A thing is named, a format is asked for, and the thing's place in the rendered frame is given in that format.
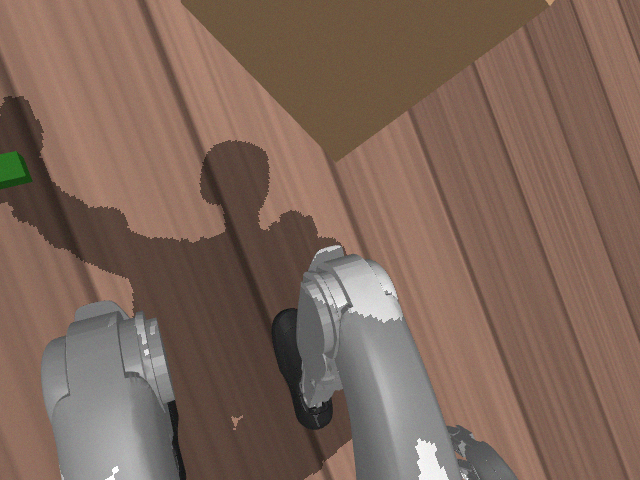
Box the left robot foot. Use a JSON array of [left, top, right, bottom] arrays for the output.
[[167, 400, 186, 480]]

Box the right robot foot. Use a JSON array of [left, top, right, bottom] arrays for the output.
[[272, 308, 333, 430]]

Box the right robot hand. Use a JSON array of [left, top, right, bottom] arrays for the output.
[[446, 425, 518, 480]]

